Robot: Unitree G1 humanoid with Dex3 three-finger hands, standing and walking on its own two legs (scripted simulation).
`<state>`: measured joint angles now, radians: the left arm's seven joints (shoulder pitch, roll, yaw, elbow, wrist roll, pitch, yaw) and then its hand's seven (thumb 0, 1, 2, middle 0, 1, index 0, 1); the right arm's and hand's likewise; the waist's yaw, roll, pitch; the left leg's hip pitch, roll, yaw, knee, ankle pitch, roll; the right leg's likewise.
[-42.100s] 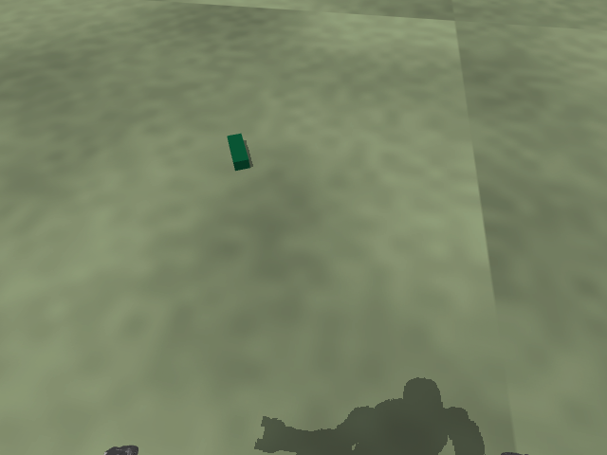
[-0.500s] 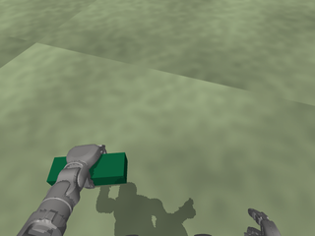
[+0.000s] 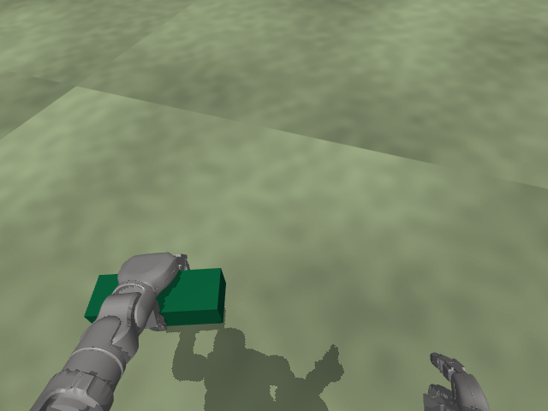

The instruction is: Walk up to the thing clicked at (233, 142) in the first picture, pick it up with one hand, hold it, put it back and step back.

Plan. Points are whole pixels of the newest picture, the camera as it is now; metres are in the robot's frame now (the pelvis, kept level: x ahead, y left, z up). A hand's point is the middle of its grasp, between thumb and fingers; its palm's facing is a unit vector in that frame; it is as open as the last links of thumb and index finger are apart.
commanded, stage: hold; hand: left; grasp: from above
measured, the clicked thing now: (160, 298) +0.30 +0.23 -0.07
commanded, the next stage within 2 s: crouch in 0.84 s
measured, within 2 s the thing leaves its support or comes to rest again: neither
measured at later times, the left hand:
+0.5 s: hand (155, 301) +0.28 +0.22 -0.04, palm faces -0.48 -0.05 -0.88, open 10.5 cm
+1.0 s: hand (155, 295) +0.29 +0.22 -0.04, palm faces -0.47 -0.05 -0.88, open 10.5 cm
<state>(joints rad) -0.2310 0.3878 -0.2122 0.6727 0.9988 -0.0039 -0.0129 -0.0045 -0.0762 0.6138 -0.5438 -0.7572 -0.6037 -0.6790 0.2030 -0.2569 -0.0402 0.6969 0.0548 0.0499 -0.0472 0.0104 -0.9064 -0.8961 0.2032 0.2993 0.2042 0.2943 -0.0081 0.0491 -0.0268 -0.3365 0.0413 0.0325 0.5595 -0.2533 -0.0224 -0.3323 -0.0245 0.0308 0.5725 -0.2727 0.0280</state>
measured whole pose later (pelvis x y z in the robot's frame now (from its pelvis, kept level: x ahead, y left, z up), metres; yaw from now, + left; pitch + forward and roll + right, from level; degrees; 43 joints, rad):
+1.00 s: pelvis +0.00 +0.00 +0.01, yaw +0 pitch +1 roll +0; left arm -0.23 0.39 -0.22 0.65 1.01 -0.02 -0.04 -0.01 -0.08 0.61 -0.55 -0.75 -0.60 -0.68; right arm 0.18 -0.25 -0.03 0.70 0.06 0.06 -0.06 0.01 -0.91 -0.90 0.20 0.30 0.20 0.29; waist 0.00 0.05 -0.01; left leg -0.28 0.04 0.04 0.49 -0.23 -0.02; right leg -0.27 -0.03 0.03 0.50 -0.24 0.03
